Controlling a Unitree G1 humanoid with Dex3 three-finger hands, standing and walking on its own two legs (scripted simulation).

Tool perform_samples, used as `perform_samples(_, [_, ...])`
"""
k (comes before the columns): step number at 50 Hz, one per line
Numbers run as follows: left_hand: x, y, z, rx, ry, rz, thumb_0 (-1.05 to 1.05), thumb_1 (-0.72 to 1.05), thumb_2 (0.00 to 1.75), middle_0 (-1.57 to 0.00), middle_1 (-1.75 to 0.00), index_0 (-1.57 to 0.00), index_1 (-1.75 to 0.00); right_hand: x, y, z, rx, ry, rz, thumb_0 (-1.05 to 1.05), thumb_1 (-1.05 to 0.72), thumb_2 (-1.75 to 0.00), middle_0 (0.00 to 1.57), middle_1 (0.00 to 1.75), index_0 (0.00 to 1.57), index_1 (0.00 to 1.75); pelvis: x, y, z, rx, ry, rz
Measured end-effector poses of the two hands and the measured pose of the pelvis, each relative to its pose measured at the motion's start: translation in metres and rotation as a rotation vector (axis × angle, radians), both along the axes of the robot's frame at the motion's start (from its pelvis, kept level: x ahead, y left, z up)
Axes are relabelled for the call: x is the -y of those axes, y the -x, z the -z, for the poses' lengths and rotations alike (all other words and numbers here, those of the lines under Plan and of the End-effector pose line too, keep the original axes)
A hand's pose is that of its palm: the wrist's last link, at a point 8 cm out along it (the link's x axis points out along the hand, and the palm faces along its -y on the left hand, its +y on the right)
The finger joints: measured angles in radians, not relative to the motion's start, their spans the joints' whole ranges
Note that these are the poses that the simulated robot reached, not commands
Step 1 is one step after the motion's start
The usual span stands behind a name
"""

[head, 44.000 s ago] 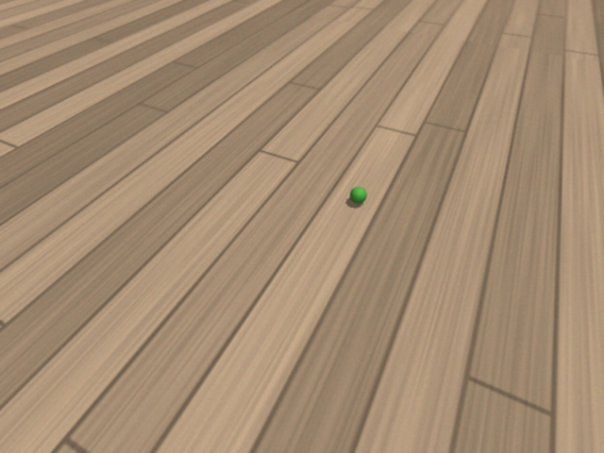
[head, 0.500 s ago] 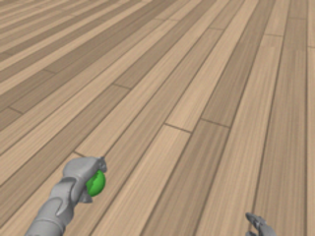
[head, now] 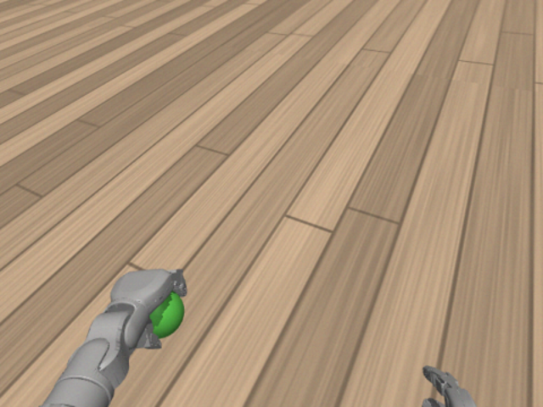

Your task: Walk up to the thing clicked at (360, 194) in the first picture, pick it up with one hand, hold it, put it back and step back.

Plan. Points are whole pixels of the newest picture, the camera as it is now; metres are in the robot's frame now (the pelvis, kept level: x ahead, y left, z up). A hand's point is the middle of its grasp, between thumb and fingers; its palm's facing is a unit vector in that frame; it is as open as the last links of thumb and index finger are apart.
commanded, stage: hold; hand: left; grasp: from above
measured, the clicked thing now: (159, 312) +0.31 +0.22 -0.05
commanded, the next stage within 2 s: crouch in 0.20 s
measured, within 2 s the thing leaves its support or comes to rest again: neither
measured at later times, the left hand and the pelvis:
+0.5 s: hand (155, 318) +0.29 +0.22 -0.04, palm faces -0.44 -0.05 -0.90, open 10.7 cm; pelvis +0.00 +0.00 +0.00, yaw +0 degrees
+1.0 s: hand (189, 339) +0.35 +0.23 -0.27, palm faces -0.39 +0.05 -0.92, open 10.6 cm; pelvis -0.06 +0.01 -0.16, yaw +0 degrees
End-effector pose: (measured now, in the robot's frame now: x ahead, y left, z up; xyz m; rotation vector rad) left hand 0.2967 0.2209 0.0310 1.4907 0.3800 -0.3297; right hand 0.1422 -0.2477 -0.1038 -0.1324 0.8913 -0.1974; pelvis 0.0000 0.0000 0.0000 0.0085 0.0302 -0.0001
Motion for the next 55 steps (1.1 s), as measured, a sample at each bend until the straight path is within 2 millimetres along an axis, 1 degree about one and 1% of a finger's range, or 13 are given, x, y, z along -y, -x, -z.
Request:
perform_samples(5, [0.000,-0.004,-0.003,0.018,0.000,-0.009,0.00,-0.12,0.71,-0.53,-0.86,-0.54,-0.82,0.001,-0.001,-0.001,-0.004,-0.003,0.007,0.01,-0.91,-0.91,0.20,0.29,0.20,0.30,0.000,-0.003,-0.001,0.000,0.000,0.001])
perform_samples(14, [-0.002,-0.004,0.002,-0.017,0.000,-0.004,0.00,-0.12,0.71,-0.54,-0.86,-0.54,-0.82,0.001,-0.001,-0.001,-0.016,-0.004,0.013,0.01,-0.91,-0.90,0.20,0.29,0.20,0.30,-0.001,-0.005,-0.002,-0.001,0.001,0.002])
perform_samples(20, [-0.001,-0.004,0.004,-0.002,0.000,0.005,0.00,-0.11,0.70,-0.54,-0.85,-0.55,-0.82,0.001,0.000,-0.001,-0.025,-0.001,0.016,0.01,-0.91,-0.90,0.20,0.30,0.20,0.30,-0.001,-0.006,-0.002,0.000,0.001,0.001])
perform_samples(23, [-0.001,-0.004,0.009,0.002,-0.007,0.001,0.00,-0.11,0.70,-0.53,-0.86,-0.54,-0.82,0.001,0.001,-0.001,-0.029,-0.001,0.017,0.01,-0.90,-0.90,0.20,0.30,0.20,0.30,-0.001,-0.005,-0.001,-0.004,0.001,-0.001])
perform_samples(26, [-0.001,-0.002,0.021,-0.004,-0.010,0.000,0.00,-0.11,0.70,-0.53,-0.86,-0.54,-0.82,0.002,0.004,0.001,-0.039,0.004,0.014,0.01,-0.90,-0.90,0.20,0.30,0.20,0.30,-0.001,-0.002,0.001,-0.016,0.001,-0.004])
perform_samples(31, [-0.002,-0.001,0.054,-0.020,-0.029,0.010,0.00,-0.12,0.70,-0.54,-0.85,-0.55,-0.82,0.007,0.016,0.010,-0.082,0.032,0.000,0.01,-0.90,-0.90,0.20,0.30,0.20,0.30,0.001,0.006,0.011,-0.070,0.003,-0.012])
perform_samples(33, [-0.003,-0.004,0.071,-0.021,-0.042,0.015,0.00,-0.11,0.70,-0.54,-0.85,-0.55,-0.82,0.011,0.024,0.018,-0.107,0.050,-0.006,0.01,-0.90,-0.90,0.20,0.30,0.20,0.30,0.001,0.012,0.020,-0.107,0.005,-0.016])
perform_samples(36, [-0.004,-0.010,0.099,-0.011,-0.064,0.031,0.00,-0.11,0.69,-0.54,-0.85,-0.55,-0.82,0.019,0.039,0.036,-0.146,0.080,-0.007,0.01,-0.90,-0.90,0.20,0.30,0.20,0.30,0.000,0.020,0.039,-0.173,0.011,-0.021])
perform_samples(41, [-0.003,-0.024,0.153,0.017,-0.087,0.049,0.00,-0.10,0.67,-0.54,-0.84,-0.55,-0.81,0.030,0.074,0.077,-0.227,0.126,0.013,0.01,-0.90,-0.90,0.20,0.30,0.20,0.30,-0.003,0.035,0.081,-0.283,0.024,-0.025])
perform_samples(46, [-0.003,-0.040,0.208,0.029,-0.104,0.049,0.00,-0.10,0.66,-0.55,-0.84,-0.56,-0.81,0.033,0.117,0.126,-0.318,0.151,0.051,0.01,-0.91,-0.90,0.20,0.29,0.20,0.30,-0.008,0.049,0.127,-0.386,0.037,-0.021])
perform_samples(51, [-0.005,-0.054,0.255,0.051,-0.102,0.022,0.00,-0.10,0.65,-0.56,-0.82,-0.57,-0.80,0.024,0.157,0.176,-0.400,0.148,0.089,0.01,-0.90,-0.90,0.20,0.29,0.20,0.30,-0.013,0.061,0.173,-0.460,0.046,-0.017])
perform_samples(55, [-0.006,-0.062,0.290,0.039,-0.098,-0.001,-0.01,-0.10,0.64,-0.57,-0.81,-0.58,-0.79,0.012,0.180,0.210,-0.445,0.126,0.105,0.01,-0.90,-0.90,0.20,0.29,0.20,0.30,-0.016,0.070,0.203,-0.499,0.051,-0.014])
